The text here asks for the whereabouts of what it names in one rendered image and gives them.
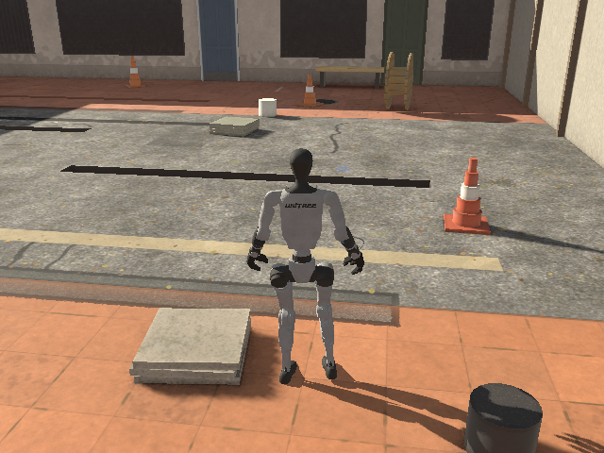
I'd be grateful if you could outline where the left robot upper arm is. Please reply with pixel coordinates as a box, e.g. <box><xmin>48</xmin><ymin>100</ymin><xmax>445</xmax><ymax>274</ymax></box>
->
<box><xmin>256</xmin><ymin>190</ymin><xmax>282</xmax><ymax>241</ymax></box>

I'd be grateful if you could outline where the robot left forearm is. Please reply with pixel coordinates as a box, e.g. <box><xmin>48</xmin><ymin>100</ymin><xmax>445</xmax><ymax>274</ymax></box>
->
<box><xmin>249</xmin><ymin>226</ymin><xmax>265</xmax><ymax>258</ymax></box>

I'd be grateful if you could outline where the right robot hand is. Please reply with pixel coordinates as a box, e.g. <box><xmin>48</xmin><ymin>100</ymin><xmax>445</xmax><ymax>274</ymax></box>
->
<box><xmin>343</xmin><ymin>253</ymin><xmax>364</xmax><ymax>275</ymax></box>

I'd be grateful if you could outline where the right robot upper arm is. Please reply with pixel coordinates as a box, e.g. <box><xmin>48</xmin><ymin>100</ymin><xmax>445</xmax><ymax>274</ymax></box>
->
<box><xmin>321</xmin><ymin>190</ymin><xmax>349</xmax><ymax>242</ymax></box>

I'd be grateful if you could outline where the robot right forearm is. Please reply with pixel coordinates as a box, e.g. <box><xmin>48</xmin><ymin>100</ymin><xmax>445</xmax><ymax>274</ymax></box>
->
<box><xmin>341</xmin><ymin>227</ymin><xmax>361</xmax><ymax>260</ymax></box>

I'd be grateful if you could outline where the left robot hand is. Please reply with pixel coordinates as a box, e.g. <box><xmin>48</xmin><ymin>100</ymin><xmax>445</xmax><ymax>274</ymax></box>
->
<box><xmin>246</xmin><ymin>253</ymin><xmax>268</xmax><ymax>271</ymax></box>

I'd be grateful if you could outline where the robot left shin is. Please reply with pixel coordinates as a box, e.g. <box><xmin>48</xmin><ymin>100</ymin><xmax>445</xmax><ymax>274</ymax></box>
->
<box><xmin>278</xmin><ymin>310</ymin><xmax>294</xmax><ymax>372</ymax></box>

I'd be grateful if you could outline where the robot right thigh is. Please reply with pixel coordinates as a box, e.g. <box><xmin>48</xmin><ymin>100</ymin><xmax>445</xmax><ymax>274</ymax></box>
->
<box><xmin>315</xmin><ymin>262</ymin><xmax>334</xmax><ymax>321</ymax></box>

